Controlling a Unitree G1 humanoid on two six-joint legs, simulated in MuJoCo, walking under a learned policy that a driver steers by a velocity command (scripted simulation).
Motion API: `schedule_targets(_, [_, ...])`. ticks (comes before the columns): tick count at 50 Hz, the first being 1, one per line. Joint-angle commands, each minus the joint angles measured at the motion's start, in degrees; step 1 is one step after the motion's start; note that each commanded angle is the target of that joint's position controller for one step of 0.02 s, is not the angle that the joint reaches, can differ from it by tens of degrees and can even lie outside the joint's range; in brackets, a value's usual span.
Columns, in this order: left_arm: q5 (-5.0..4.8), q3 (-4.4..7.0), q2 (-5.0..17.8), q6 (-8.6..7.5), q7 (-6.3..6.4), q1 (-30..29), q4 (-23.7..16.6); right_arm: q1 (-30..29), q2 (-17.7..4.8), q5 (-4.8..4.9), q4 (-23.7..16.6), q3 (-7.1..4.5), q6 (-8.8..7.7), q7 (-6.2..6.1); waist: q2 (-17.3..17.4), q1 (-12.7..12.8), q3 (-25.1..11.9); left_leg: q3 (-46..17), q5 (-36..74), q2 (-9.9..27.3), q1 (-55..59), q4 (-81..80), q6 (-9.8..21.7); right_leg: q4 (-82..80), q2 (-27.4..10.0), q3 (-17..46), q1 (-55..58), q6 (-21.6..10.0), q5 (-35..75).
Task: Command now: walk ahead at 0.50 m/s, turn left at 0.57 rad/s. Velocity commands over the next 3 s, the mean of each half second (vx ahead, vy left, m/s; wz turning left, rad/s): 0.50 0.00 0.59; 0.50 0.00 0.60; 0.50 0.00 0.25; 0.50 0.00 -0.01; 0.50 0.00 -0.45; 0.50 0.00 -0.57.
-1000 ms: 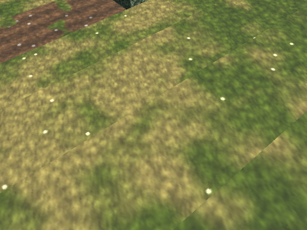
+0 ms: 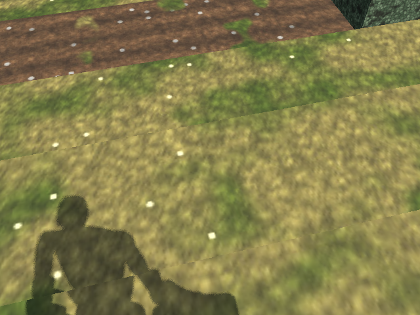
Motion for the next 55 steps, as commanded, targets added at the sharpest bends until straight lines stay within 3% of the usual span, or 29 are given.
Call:
schedule_targets(1, [1.22,-0.09,4.98,-1.73,0.57,-3.14,-8.22,2.69,-8.81,-1.22,-3.85,-0.94,-1.26,-0.73,-4.55,0.39,-7.51,-41.38,1.61,28.91,19.54,-14.32,18.72,-7.99,-2.68,3.28,-28.38,-3.13,8.7])
schedule_targets(2, [1.07,0.71,6.7,-1.52,0.12,-4.36,-8.07,-2.04,-5.12,-1.2,-5.3,0.43,-2.22,-0.54,-2.01,2.48,0.07,-33.37,0.82,25.28,8.31,-16.25,14.8,-23.62,-4.08,4.69,-26.56,-4.5,18.93])
schedule_targets(3, [2.46,0.91,7.71,-1.34,0.13,-8.0,-10.15,-7.65,-6.66,-1.65,-7.53,0.39,-2.83,-1.79,0.74,3.67,6.12,-22.43,4.19,17.14,-8.81,-21.9,11.37,-44.37,-2.82,1.99,-13.21,-3.52,27.25])
schedule_targets(4, [5.43,0.95,6.29,-1.96,-0.09,-9.02,-10.12,-7.87,-8.92,-2.1,-8.43,-0.29,-2.98,-3.06,2.21,2.41,3.88,-15.01,10.63,10.51,-14.97,-20.83,10.06,-57.32,-0.12,-0.85,0.38,-2.3,39.96])
schedule_targets(5, [5.87,0.51,4.14,-2.34,-0.67,-9.1,-9.45,-5.98,-8.82,-1.9,-8.12,-0.38,-2.74,-4.03,4.42,1.48,-0.29,-10.81,13.61,7.46,-16.92,-19.73,9.21,-64.36,2.93,-2.95,11.24,-0.72,49.91])
schedule_targets(8, [1.87,0.63,3.94,-1.14,-1.66,-10.07,-10.56,2.38,-8.11,0.55,-5.18,-0.85,-2.38,-4.45,7.02,-0.8,-2.51,-15.94,10.38,11.82,-2.63,-18.22,8.41,-76.97,5.53,-0.62,14.31,-0.13,51.49])
schedule_targets(10, [1.89,1.47,5.76,-0.66,-2.1,-11.5,-11.04,6.56,-6.78,0.85,-4.28,-1.18,-1.59,-4.15,5.68,-2.03,-0.24,-20.36,3.11,13.48,4.81,-14.13,6.46,-82.06,6.11,-0.42,12.47,-2.11,45.14])
schedule_targets(12, [2.56,2.81,7.39,-0.77,-2.88,-6.41,-9.87,8.27,-5.29,0.25,-4.64,-1.13,-0.68,-3.8,6.92,0.17,-1.37,-21.7,2.97,11.04,6.41,-7.21,4.49,-82.36,7.61,-2.43,18.85,-4.98,37.7])
schedule_targets(13, [3.06,3.6,9.36,-1.19,-3.1,0.96,-8.77,9.03,-1.87,-0.22,-4.99,-0.08,-0.59,-3.34,3.55,3.34,-6.01,-17.51,1.39,6.56,2.82,6.59,2.06,-81.62,2.8,2.11,29.2,-7.29,36.58])
schedule_targets(14, [3.84,5.07,14.64,-0.98,-3.45,8.59,-6.56,19.97,4.65,0.49,-5.35,1.28,-1.25,-2.96,-15.63,0.02,-14.81,-11.69,-13.79,-1.94,-12.37,30.2,-1.69,-87.89,-11.78,28.0,46.55,-16.76,24.86])
schedule_targets(15, [3.03,4.76,12.7,-0.95,-4.23,12.4,-5.15,18.47,0.55,1.82,-5.69,0.9,-1.63,-2.66,-19.86,1.93,-16.45,-12.72,-19.31,-0.73,-22.9,42.1,-2.27,-99.15,-17.4,49.01,48.94,-20.12,4.92])
schedule_targets(16, [2.48,3.68,9.05,-0.94,-4.26,8.37,-5.54,11.12,-4.35,1.92,-6.82,-0.7,-1.28,-2.82,-11.18,2.82,-7.05,-12.5,-14.58,2.09,-27.98,46.58,-1.98,-100.46,-15.5,43.25,43.04,-18.12,-1.17])
schedule_targets(18, [3.73,3.0,6.63,-0.4,-3.76,-0.78,-6.17,2.7,-5.13,0.41,-9.68,-1.19,-0.53,-3.11,-5.15,0.97,0.14,-9.87,-5.59,6.73,-24.57,40.83,-1.81,-99.66,-9.94,23.75,28.6,-15.66,14.22])
schedule_targets(21, [3.57,2.46,4.2,-1.01,-3.02,-5.09,-5.45,4.53,-3.69,0.37,-9.88,-1.89,1.05,-2.49,-7.64,-2.34,-1.4,-9.18,-1.87,9.47,-16.25,32.72,-2.57,-102.23,-6.59,10.48,22.49,-14.01,25.74])
schedule_targets(25, [3.64,3.8,7.23,-1.29,-2.37,-1.82,-2.72,0.03,-1.85,-0.72,-12.26,-1.34,1.65,-2.65,-2.47,-1.45,-1.54,-9.58,4.52,10.08,-19.93,21.12,-3.46,-104.41,-9.5,3.67,27.39,-15.96,37.45])
schedule_targets(33, [2.8,4.54,9.71,0.64,-0.86,-0.37,0.91,-8.67,-0.81,-0.28,-16.62,-1.06,0.31,0.22,-3.71,0.7,0.19,-0.1,12.77,8.1,-10.45,7.51,-2.41,-100.68,-7.19,-12.46,29.29,-13.2,47.74])
schedule_targets(36, [1.71,5.41,12.68,1.65,-0.86,-1.96,1.19,-4.22,-3.44,-0.07,-16.97,-2.43,0.53,0.75,-5.95,-3.21,-0.46,4.15,0.83,4.31,-2.8,4.64,1.23,-90.9,-8.38,-14.32,32.04,-11.98,69.84])
schedule_targets(37, [1.18,5.46,13.37,1.79,-0.91,-2.99,1.24,3.06,-5.54,0.23,-15.23,-3.81,0.35,0.87,-4.63,-7.6,-3.69,5.88,3.19,1.31,6.87,-0.5,3.29,-80.95,-6.73,-16.06,31.63,-10.78,75.21])
schedule_targets(38, [1.5,5.02,12.54,1.62,-0.77,-2.52,1.34,13.29,-9.76,0.66,-12.41,-5.99,0.45,0.17,-1.37,-12.35,-8.74,1.05,6.45,1.7,23.74,-4.26,6.23,-64.26,-4.44,-16.95,22.47,-8.53,67.05])
schedule_targets(39, [5.15,2.57,4.0,1.0,-1.55,1.13,0.13,13.25,-15.21,1.95,-11.8,-6.39,0.16,-0.41,17.05,-6.22,-9.55,-21.23,14.57,14.98,34.73,-4.45,12.38,-42.94,3.19,-15.0,2.83,-6.03,11.4])
schedule_targets(40, [3.44,2.1,4.86,-1.49,-2.69,2.4,-3.2,13.18,-14.95,0.89,-14.75,-5.25,-1.81,0.7,20.44,-5.67,-20.59,-50.28,-2.23,22.31,43.89,-16.54,23.51,-33.15,9.97,0.22,-10.37,-5.74,5.2])
schedule_targets(41, [0.53,3.78,11.26,-2.73,-3.05,-5.79,-4.26,12.92,-9.77,0.53,-13.95,-4.07,-2.52,1.24,10.37,-8.19,-13.93,-44.3,0.9,21.03,40.23,-19.56,20.12,-33.26,7.51,2.3,-14.93,-6.93,12.43])
schedule_targets(42, [0.61,3.9,11.54,-2.83,-2.91,-7.68,-5.59,9.25,-8.37,0.82,-14.38,-3.43,-2.77,1.25,7.87,-6.4,-8.88,-36.16,7.76,19.25,32.8,-18.2,18.1,-37.02,5.75,2.11,-13.95,-7.58,17.42])
schedule_targets(43, [2.25,3.93,11.0,-2.37,-2.44,-7.29,-4.36,5.42,-6.25,0.82,-15.22,-2.75,-2.86,1.24,3.22,-4.23,-6.89,-30.85,14.03,17.42,25.92,-17.36,16.24,-40.33,3.58,2.44,-9.96,-7.03,20.22])
schedule_targets(46, [3.11,3.93,9.49,-0.67,-2.63,-6.46,-4.82,2.59,-4.04,0.51,-16.04,-1.48,-2.48,-0.52,1.38,-1.12,-6.24,-25.81,18.41,15.05,17.55,-18.33,14.73,-51.84,1.76,3.19,-3.49,-5.55,23.85])
schedule_targets(49, [3.91,2.52,6.11,-0.71,-3.86,-8.5,-4.99,5.97,-8.15,-0.68,-15.19,-2.49,-2.31,-2.25,1.39,-1.76,-6.47,-22.48,27.78,14.03,13.96,-15.21,14.35,-56.03,2.88,1.12,-3.02,-4.52,34.87])
schedule_targets(50, [2.26,3.6,9.09,-1.22,-4.39,-12.68,-6.02,11.37,-8.07,0.0,-12.68,-2.39,-3.03,-3.22,2.3,-3.09,-4.73,-23.85,19.22,13.57,18.93,-15.08,12.17,-60.91,2.06,5.34,-9.9,-5.41,39.96])
schedule_targets(53, [4.49,1.97,5.52,-1.63,-5.6,-19.32,-7.88,12.52,-5.61,0.13,-11.07,-1.25,-2.55,-5.4,4.57,-4.82,-1.75,-18.58,4.83,8.87,10.07,-12.98,9.36,-76.49,4.74,2.22,-4.61,-5.83,61.31])
schedule_targets(55, [4.36,1.6,4.56,-1.46,-6.64,-19.34,-8.31,13.16,-5.88,-0.75,-10.55,-0.73,-3.08,-5.43,5.29,-4.57,-0.88,-19.83,-0.08,8.87,3.7,-10.8,9.21,-76.12,5.8,1.84,-0.17,-7.03,67.3])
